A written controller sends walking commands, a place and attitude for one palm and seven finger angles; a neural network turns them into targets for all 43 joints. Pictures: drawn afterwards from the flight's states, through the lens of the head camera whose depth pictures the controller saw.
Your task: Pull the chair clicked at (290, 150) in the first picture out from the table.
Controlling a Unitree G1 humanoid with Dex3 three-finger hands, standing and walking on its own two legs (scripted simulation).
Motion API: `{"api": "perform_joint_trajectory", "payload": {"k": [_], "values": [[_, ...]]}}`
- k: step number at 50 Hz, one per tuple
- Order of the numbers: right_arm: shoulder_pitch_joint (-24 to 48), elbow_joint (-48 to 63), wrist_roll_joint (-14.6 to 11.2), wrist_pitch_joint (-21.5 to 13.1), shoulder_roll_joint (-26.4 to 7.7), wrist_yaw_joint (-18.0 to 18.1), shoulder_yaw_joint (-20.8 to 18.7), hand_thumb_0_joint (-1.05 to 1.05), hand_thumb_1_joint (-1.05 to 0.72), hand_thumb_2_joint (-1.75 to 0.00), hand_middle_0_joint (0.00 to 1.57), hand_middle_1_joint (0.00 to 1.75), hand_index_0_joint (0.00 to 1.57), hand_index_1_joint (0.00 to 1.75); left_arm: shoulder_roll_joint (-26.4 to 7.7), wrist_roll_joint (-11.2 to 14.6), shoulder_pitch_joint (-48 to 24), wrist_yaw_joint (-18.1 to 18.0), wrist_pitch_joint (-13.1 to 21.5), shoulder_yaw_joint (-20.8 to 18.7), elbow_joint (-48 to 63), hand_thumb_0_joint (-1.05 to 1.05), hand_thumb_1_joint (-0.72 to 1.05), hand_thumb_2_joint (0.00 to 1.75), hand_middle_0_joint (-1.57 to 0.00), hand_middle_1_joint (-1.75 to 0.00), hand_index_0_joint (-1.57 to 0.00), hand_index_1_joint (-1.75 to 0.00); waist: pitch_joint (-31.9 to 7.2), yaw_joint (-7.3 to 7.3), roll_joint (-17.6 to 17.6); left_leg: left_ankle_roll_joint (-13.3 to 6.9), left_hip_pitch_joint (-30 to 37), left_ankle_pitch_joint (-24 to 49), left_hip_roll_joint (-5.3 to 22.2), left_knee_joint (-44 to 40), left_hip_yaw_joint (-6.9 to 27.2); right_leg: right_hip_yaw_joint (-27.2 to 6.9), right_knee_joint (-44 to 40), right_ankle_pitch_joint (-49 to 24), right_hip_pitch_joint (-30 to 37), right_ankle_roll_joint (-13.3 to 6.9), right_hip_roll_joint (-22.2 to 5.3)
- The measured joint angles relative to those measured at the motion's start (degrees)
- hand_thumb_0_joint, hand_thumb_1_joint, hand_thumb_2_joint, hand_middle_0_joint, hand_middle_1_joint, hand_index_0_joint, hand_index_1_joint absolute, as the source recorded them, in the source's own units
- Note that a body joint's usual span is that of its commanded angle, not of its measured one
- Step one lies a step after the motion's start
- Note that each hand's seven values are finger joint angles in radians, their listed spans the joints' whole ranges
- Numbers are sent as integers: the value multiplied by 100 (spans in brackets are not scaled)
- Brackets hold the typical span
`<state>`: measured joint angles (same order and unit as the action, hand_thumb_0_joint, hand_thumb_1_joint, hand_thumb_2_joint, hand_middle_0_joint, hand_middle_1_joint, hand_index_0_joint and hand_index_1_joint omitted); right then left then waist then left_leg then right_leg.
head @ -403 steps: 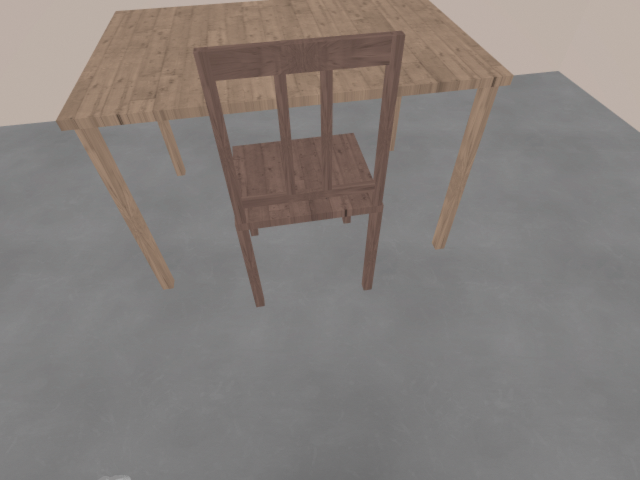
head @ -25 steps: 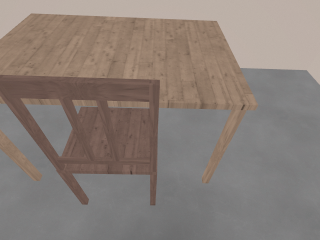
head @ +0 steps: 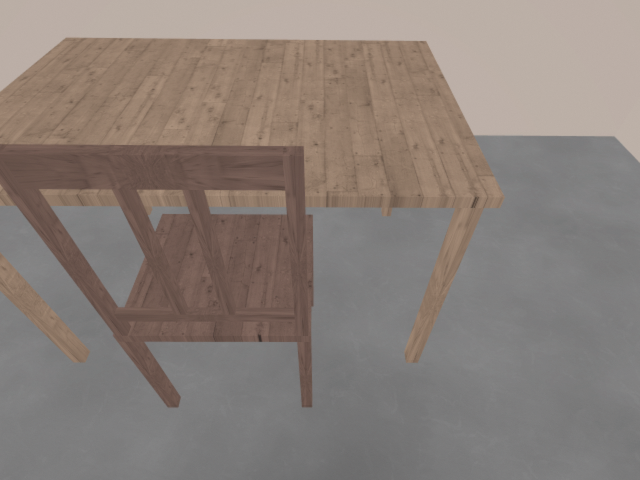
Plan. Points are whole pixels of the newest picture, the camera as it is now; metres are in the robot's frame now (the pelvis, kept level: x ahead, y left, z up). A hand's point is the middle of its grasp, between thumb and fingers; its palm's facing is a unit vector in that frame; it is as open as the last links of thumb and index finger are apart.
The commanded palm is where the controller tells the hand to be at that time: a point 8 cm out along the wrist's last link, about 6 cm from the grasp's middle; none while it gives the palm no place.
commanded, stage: come to a stop and stand still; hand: left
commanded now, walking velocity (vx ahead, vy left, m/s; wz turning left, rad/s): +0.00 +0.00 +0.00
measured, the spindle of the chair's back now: (156, 259) +0.48 +0.33 -0.06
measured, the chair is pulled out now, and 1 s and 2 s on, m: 0.00 0.00 0.00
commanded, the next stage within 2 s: look again from close up in 0.72 s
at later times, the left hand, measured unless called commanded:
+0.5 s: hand out of the picture -0.01 +0.21 -0.16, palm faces -0.02 -0.98 -0.21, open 7.4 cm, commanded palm none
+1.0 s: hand out of the picture -0.02 +0.21 -0.17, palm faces -0.02 -0.99 -0.15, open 7.4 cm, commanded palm none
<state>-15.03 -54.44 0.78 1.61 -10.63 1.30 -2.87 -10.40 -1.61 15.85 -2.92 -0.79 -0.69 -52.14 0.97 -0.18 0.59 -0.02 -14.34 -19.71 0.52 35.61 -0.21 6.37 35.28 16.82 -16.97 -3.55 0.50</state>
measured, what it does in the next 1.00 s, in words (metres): shifts its weight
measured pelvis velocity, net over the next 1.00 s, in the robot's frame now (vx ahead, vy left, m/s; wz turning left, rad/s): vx -0.01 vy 0.06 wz -0.06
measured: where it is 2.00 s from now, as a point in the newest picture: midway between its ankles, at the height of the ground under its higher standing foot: outside the picture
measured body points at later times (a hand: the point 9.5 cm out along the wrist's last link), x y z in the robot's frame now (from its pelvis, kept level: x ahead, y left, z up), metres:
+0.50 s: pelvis -0.02 +0.04 +0.01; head -0.02 +0.04 +0.46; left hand -0.01 +0.27 -0.15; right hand -0.06 -0.18 -0.15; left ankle +0.00 +0.12 -0.73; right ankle +0.03 -0.08 -0.73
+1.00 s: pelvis -0.01 +0.06 +0.01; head -0.01 +0.06 +0.46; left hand -0.01 +0.26 -0.15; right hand -0.02 -0.16 -0.15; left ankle +0.00 +0.12 -0.73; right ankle +0.03 -0.08 -0.73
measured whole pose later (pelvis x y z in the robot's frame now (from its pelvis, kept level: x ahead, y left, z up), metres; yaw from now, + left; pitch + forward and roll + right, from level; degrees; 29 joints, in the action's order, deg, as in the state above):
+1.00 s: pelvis -0.01 +0.06 +0.01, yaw -3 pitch -2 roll +0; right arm -16.4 -64.0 0.4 -0.5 -7.6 1.4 -0.3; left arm -6.2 -1.3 19.5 -2.5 0.7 0.5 -62.6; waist 1.4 0.1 -0.4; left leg -4.5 -10.6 -14.5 -2.9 26.3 -5.1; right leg 1.3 26.4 10.3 -14.5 1.3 -2.2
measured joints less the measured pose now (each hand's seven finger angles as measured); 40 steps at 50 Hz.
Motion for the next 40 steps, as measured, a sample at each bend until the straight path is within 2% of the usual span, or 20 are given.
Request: {"api": "perform_joint_trajectory", "payload": {"k": [7, 16, 30, 40], "values": [[-124, -185, 36, -73, 120, -17, 160, 1, -90, -89, 20, 30, 20, 30, 23, 58, -252, 72, 27, 82, -46, 1, 90, 90, -20, -30, -20, -30, 10, -30, -118, -57, 116, 331, -22, -394, -137, -132, -510, -426, 131, 97, 3], [-351, -439, 51, -74, 242, -41, 228, 1, -91, -89, 20, 30, 20, 30, 24, 52, -44, 85, 12, 51, -307, 1, 91, 90, -20, -30, -20, -30, -41, -81, -116, -168, 77, 498, -89, -575, -265, -259, -727, -654, 78, 197, -51], [-433, -816, 0, -103, 306, -30, 248, 1, -90, -89, 20, 30, 20, 30, 181, 42, 458, 71, 53, 85, -858, 1, 91, 90, -20, -30, -19, -30, 58, -14, -93, -327, 135, 584, -236, -758, -389, -393, -826, -738, 77, 357, -183], [-222, -891, -32, -177, 346, -7, 262, 0, -90, -89, 20, 30, 20, 30, 380, 35, 503, 58, 113, 127, -1046, 1, 91, 90, -20, -30, -19, -30, 58, 30, -89, -399, 252, 561, -299, -846, -450, -463, -859, -711, 154, 434, -236]]}}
